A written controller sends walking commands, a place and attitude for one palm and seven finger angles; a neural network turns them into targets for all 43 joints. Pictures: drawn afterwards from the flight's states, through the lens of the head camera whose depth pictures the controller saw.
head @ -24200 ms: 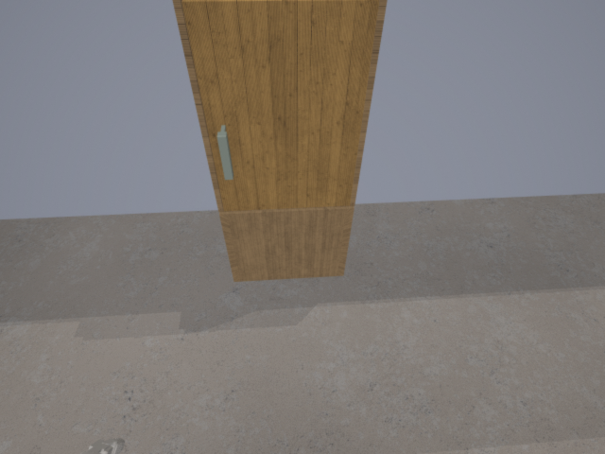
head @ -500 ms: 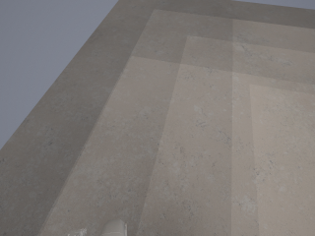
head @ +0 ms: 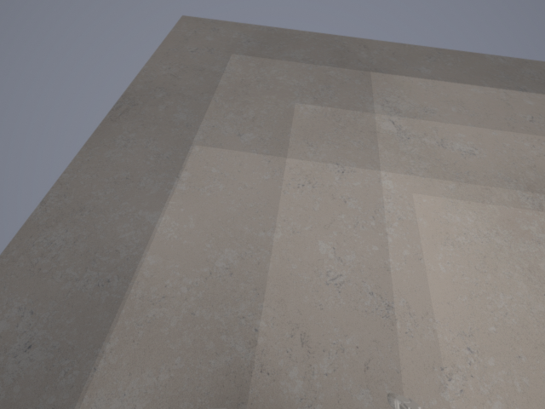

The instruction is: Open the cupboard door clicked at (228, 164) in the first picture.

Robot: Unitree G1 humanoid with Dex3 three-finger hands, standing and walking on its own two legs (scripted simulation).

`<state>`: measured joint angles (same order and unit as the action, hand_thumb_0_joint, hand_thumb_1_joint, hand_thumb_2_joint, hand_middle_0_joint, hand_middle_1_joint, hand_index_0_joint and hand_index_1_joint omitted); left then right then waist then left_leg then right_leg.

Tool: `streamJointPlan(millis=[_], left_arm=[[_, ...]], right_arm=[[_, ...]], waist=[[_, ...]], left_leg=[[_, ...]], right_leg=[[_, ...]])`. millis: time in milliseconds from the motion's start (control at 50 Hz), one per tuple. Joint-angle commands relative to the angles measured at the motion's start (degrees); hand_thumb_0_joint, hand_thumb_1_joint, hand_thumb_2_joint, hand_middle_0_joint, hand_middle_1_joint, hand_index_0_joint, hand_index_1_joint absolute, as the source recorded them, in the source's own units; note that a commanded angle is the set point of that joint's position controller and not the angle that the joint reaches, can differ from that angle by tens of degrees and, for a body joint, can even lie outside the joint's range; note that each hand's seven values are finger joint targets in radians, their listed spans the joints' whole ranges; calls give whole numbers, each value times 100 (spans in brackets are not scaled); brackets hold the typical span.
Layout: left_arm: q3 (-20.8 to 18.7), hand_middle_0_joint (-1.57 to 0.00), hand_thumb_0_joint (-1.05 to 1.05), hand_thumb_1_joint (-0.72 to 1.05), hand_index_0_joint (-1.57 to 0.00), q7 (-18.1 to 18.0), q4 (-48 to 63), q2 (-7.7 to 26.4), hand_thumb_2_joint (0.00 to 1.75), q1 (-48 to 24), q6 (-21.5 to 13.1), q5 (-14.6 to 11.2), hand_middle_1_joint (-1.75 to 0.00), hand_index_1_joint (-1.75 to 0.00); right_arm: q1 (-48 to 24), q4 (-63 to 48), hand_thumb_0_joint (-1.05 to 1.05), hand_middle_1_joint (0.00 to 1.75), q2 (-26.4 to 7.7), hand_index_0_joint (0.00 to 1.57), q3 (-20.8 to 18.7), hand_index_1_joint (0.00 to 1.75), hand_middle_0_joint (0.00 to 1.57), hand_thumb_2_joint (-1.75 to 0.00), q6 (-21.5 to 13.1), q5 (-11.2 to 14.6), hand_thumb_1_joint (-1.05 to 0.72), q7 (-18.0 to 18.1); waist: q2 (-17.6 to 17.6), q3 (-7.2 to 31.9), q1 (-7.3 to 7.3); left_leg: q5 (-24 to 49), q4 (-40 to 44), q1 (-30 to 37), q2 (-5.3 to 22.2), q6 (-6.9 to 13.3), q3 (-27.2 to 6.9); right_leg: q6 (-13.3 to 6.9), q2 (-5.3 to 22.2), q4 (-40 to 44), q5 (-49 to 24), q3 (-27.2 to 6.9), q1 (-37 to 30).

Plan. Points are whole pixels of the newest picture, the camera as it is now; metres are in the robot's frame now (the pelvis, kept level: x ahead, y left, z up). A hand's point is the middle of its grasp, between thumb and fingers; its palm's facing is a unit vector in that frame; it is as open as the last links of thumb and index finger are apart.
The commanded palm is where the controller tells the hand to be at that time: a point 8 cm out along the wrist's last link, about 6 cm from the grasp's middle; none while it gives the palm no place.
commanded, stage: walk to a spot facing it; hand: left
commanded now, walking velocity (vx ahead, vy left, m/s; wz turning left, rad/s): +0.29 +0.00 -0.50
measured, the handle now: out of the picture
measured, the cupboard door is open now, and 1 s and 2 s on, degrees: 46 46 46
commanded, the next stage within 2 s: turn to face it in 0.16 s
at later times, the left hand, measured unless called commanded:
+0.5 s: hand (240, 278) +0.37 +0.10 -0.15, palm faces -0.15 -0.97 -0.18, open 7.4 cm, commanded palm none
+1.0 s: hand (183, 303) +0.31 +0.20 -0.16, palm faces +0.25 -0.94 -0.25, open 7.4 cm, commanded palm none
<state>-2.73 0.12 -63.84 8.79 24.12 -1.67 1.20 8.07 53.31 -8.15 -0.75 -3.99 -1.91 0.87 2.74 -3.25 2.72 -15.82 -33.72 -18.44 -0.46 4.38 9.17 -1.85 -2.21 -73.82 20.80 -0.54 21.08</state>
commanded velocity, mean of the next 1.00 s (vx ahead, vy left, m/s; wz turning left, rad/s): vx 0.04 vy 0.00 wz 0.33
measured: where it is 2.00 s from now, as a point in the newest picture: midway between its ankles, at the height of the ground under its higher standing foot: (303, 373)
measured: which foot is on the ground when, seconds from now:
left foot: down 0.00-0.40, up 0.42-0.78, down 0.80-1.00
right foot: up 0.00-0.36, down 0.38-0.80, up 0.82-1.00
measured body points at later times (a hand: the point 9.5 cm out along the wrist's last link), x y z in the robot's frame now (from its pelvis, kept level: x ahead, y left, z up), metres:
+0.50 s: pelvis +0.21 -0.05 +0.00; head +0.25 -0.05 +0.45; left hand +0.38 +0.15 -0.14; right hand +0.09 -0.24 -0.15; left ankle +0.10 +0.09 -0.65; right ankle +0.25 -0.13 -0.73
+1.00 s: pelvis +0.28 -0.03 +0.01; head +0.33 +0.00 +0.45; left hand +0.30 +0.25 -0.14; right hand +0.39 -0.27 -0.13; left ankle +0.26 +0.08 -0.73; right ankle +0.27 -0.19 -0.65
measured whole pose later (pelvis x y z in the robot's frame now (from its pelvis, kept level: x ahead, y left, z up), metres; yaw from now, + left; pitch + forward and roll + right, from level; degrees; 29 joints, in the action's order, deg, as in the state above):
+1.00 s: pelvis +0.28 -0.03 +0.01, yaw +13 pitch +3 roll -1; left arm -4.8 -0.5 -54.3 15.5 8.7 2.9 1.0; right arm 12.6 53.3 -11.8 -2.1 0.8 -1.8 1.0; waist 1.7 -3.6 -0.3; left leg -14.6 -30.7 -19.1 1.7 0.7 1.2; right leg 5.4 3.7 -62.8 24.0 1.2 29.0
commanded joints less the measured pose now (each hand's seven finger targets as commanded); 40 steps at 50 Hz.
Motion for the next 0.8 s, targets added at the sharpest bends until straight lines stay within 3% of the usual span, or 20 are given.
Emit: streamJointPlan(millis=[0, 40, 100, 220, 280, 300, 320, 340, 360, 380, 400, 420, 480, 520, 580, 680, 720, 740, 760, 780], left_arm=[[-127, -20, 0, 90, -20, 119, 580, 177, 90, 26, 20, 71, -30, -30], [-149, -20, 0, 90, -20, 147, 658, 158, 90, -178, 97, 65, -30, -30], [-155, -20, 0, 90, -20, 203, 876, 133, 90, -754, 145, 63, -30, -30], [-91, -20, 0, 90, -20, 283, 1245, 234, 90, -2010, 173, 21, -30, -30], [-46, -20, 0, 90, -20, 194, 1216, 388, 90, -1874, 93, 27, -30, -30], [-44, -20, 0, 90, -20, 157, 1108, 413, 90, -1491, 51, 34, -30, -30], [-45, -20, 0, 90, -20, 111, 949, 517, 90, -972, -1, 39, -30, -30], [-101, -20, 0, 90, -20, 47, 741, 780, 90, -385, -80, 50, -30, -30], [-206, -20, 0, 90, -20, -46, 555, 1306, 90, 191, -178, 56, -30, -30], [-176, -20, 0, 90, -20, -76, 545, 1502, 90, 256, -189, -52, -30, -30], [-102, -20, 0, 90, -20, -142, 689, 1359, 90, -327, -151, -70, -30, -30], [-60, -20, 0, 90, -20, -191, 837, 1130, 90, -818, -113, -62, -30, -30], [-36, -20, 0, 90, -20, -211, 969, 888, 90, -1433, -58, -55, -30, -30], [-50, -20, 0, 90, -20, -187, 1093, 799, 90, -1664, -58, -43, -30, -30], [-114, -20, 0, 90, -20, -180, 1083, 807, 90, -1660, -29, -16, -30, -30], [-277, -20, 0, 90, -20, -184, 1134, 886, 90, -1439, 40, 53, -30, -30], [-321, -20, 0, 90, -20, -157, 1181, 972, 90, -1410, 84, 13, -30, -30], [-319, -20, 0, 90, -20, -148, 1225, 938, 90, -1428, 126, -22, -30, -30], [-288, -20, 0, 90, -20, -121, 1379, 665, 90, -1344, 182, -77, -30, -30], [-168, -20, 0, 90, -20, -114, 1643, 561, 90, -1715, 221, -66, -30, -30]], right_arm=[[1004, 259, 0, 30, -636, 20, -139, 30, 20, -90, -182, 59, -90, 113], [1164, 336, 0, 30, -715, 20, -153, 30, 20, -90, -207, 95, -90, 120], [1465, 446, 0, 30, -754, 20, -169, 30, 20, -90, -192, 96, -90, 134], [2065, 622, 0, 30, -803, 20, -87, 30, 20, -90, -66, 40, -90, 180], [2180, 763, 0, 30, -896, 20, -72, 30, 20, -90, -3, 25, -90, 199], [2107, 783, 0, 30, -950, 20, -76, 30, 20, -90, -3, 44, -90, 209], [2026, 783, 0, 30, -974, 20, -77, 30, 20, -90, 7, 88, -90, 202], [1952, 780, 0, 30, -889, 20, -83, 30, 20, -90, 13, 152, -90, 176], [2246, 731, 0, 30, -652, 20, -91, 30, 20, -90, 18, 251, -90, 153], [2439, 673, 0, 30, -641, 20, -86, 30, 20, -90, 88, 305, -90, 173], [2149, 667, 0, 30, -519, 20, -66, 30, 20, -90, 180, 295, -90, 170], [1833, 643, 0, 30, -382, 20, -76, 30, 20, -90, 268, 232, -90, 136], [1852, 713, 0, 30, -283, 20, -123, 30, 20, -90, 494, 172, -90, 57], [2014, 748, 0, 30, -163, 20, -126, 30, 20, -90, 603, 134, -90, 4], [1765, 605, 0, 30, -141, 20, -188, 30, 20, -90, 643, 120, -90, -59], [934, 144, 0, 30, -241, 20, -269, 30, 20, -90, 581, 103, -90, -122], [1033, 81, 0, 30, -431, 20, -292, 30, 20, -90, 546, 70, -90, -131], [1335, 131, 0, 30, -658, 20, -346, 30, 20, -90, 513, 55, -90, -141], [1592, 94, 0, 30, -1262, 20, -476, 30, 20, -90, 456, -2, -90, -108], [1778, 84, 0, 30, -1634, 20, -532, 30, 20, -90, 460, -7, -90, -30]], waist=[[-906, -59, -74], [-840, 69, -52], [-763, -4, -123], [-1082, -290, -487], [-1055, -50, -383], [-1058, 260, -185], [-1013, 568, 39], [-670, 999, 307], [356, 1804, 385], [687, 2300, 255], [343, 1666, 100], [286, 969, 13], [350, 513, -429], [422, 463, -629], [526, 354, -609], [667, 303, -339], [331, 414, -414], [-262, 598, -578], [-1975, 672, -670], [-2522, 666, -822]], left_leg=[[1734, 2145, 513, 1727, 160, -1201], [2613, 2100, 768, 1638, 162, -730], [3406, 2011, 981, 1485, -83, -242], [4804, 1637, 1502, 1497, -174, 241], [5729, 1003, 1628, 1692, -20, -7], [5825, 619, 1674, 1683, -12, -40], [5574, 72, 1551, 1552, -94, -79], [4570, -842, 803, 1304, -264, -66], [918, -2478, -642, 510, -527, 71], [-2351, -3754, -717, 209, -581, -511], [-2210, -3757, -732, 493, -559, -992], [-1796, -3732, -908, 595, -606, -975], [-1237, -3353, -544, 739, -676, -858], [-802, -3121, -372, 690, -742, -638], [-573, -2566, -480, 662, -789, -449], [-722, -1194, -515, 656, -747, -343], [-85, -217, 6, 529, -712, -217], [647, 471, 646, 570, -649, -452], [2127, 1169, 1094, 1765, -28, -2350], [3620, 1389, 1259, 2690, 715, -3497]], right_leg=[[156, 669, -61, -709, -183, 1220], [221, 722, 235, -964, -46, 1421], [249, 722, 932, -1494, 237, 1659], [118, 424, 2773, -1656, 880, 1350], [-89, 231, 3397, -1306, 820, 472], [-128, 172, 3725, -1434, 753, -127], [-159, 133, 4167, -1789, 760, -940], [-285, 527, 4381, -3263, 411, -2289], [-923, 2163, 4128, -6119, -1235, -3954], [-1570, 3233, 4493, -7219, -1709, -3867], [-1542, 3035, 4925, -6010, -1271, -2897], [-1306, 2700, 5132, -5420, -902, -2063], [-807, 2302, 5554, -4178, 89, -801], [-641, 2088, 5747, -3249, 517, -281], [-562, 2024, 5772, -2516, 763, -284], [-520, 2310, 5246, -2224, 814, -763], [-282, 2229, 4651, -1900, 1033, -779], [-41, 2038, 3957, -1447, 1205, -496], [446, 1266, 2705, 347, 1422, 525], [642, 807, 1437, 1919, 819, 1333]])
